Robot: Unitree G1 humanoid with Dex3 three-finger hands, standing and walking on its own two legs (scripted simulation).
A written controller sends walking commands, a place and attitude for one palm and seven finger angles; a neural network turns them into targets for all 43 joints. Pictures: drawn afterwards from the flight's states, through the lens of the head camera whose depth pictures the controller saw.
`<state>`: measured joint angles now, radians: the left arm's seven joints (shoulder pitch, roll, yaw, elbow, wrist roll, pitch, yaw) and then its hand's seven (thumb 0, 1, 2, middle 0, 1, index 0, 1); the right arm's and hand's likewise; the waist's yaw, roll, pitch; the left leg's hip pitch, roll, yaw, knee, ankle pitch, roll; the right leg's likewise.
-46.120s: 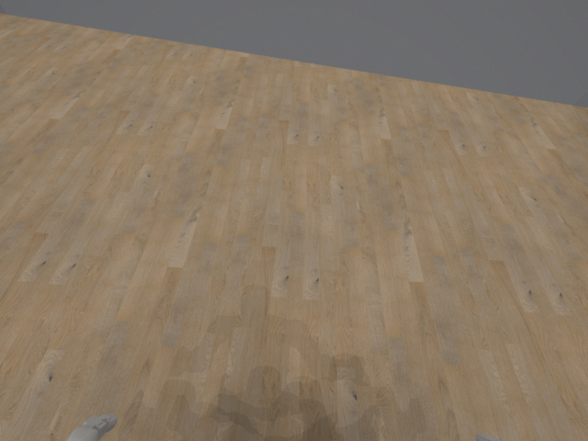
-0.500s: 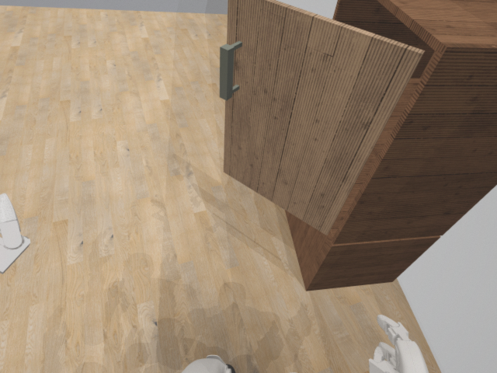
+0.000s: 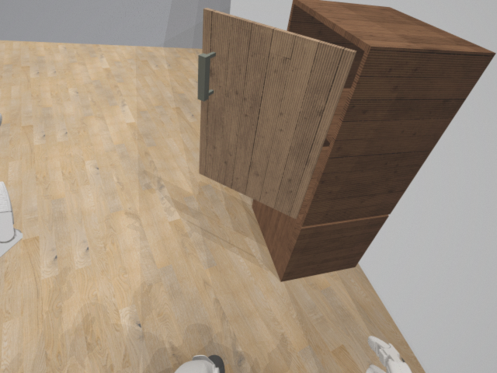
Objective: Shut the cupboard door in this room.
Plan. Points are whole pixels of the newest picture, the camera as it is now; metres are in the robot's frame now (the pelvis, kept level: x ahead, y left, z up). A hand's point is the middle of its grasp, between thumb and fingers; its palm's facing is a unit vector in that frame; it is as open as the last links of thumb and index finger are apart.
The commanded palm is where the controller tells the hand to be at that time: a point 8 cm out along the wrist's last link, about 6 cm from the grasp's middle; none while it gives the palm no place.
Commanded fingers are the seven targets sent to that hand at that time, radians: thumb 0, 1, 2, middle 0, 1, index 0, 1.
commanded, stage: stop stepping back and stand still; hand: left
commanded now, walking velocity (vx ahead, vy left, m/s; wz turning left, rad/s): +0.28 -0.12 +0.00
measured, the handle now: (207, 76) +0.90 +0.14 +0.10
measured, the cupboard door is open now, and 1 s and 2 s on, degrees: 46 46 46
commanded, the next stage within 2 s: let the arm hang, fingers relaxed in 0.88 s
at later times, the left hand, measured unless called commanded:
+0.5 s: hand out of the picture +0.11 +0.33 +0.24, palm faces +0.35 -0.75 -0.57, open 7.4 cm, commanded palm +0.08 +0.36 +0.21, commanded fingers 0.00 0.90 0.90 -0.20 -0.30 -0.20 -0.30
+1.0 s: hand out of the picture +0.14 +0.36 +0.21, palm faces +0.35 -0.72 -0.60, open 7.4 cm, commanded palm none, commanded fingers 0.00 0.90 0.90 -0.20 -0.30 -0.20 -0.30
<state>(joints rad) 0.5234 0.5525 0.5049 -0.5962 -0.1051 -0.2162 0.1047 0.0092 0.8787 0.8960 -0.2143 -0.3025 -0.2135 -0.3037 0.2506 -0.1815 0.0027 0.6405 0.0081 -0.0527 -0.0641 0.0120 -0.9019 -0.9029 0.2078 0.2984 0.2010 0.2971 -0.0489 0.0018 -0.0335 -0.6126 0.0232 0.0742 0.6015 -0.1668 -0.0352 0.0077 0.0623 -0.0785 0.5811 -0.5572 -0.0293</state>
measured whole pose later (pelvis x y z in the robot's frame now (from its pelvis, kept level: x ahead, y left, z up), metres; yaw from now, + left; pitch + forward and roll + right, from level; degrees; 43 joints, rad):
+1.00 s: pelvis -0.08 +0.11 +0.02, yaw -3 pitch +0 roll -1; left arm 0.56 0.50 0.47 -0.51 -0.04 -0.19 0.14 0.01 0.89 0.90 -0.20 -0.30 -0.20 -0.30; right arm 0.19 -0.17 -0.01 0.60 0.02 -0.09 0.00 0.01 -0.90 -0.90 0.21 0.30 0.20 0.30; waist 0.00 0.06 0.04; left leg -0.36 0.12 0.02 0.75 -0.44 -0.04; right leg -0.31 0.04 -0.12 0.56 -0.26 -0.07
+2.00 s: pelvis -0.11 +0.16 +0.04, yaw -3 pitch -2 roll +0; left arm 0.32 0.11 0.02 1.12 0.02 0.01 0.04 0.01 0.92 0.90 -0.20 -0.30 -0.20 -0.30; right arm 0.38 -0.09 -0.01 1.11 -0.02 0.02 -0.02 0.00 -0.91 -0.90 0.20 0.30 0.20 0.30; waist -0.01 -0.01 0.02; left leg -0.22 0.01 0.11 0.45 -0.21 0.04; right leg -0.25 -0.05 -0.08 0.43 -0.15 0.01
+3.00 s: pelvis -0.08 +0.15 +0.03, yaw +0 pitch -1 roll +0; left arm 0.27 0.14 0.04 1.10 0.02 0.01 0.04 0.00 0.90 0.90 -0.20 -0.30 -0.20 -0.30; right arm 0.31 -0.12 -0.01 1.11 -0.01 0.03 -0.02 0.00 -0.91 -0.90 0.20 0.30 0.20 0.30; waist -0.02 0.00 0.06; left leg -0.21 0.00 0.08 0.48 -0.26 0.03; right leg -0.23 -0.07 -0.11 0.49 -0.23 0.01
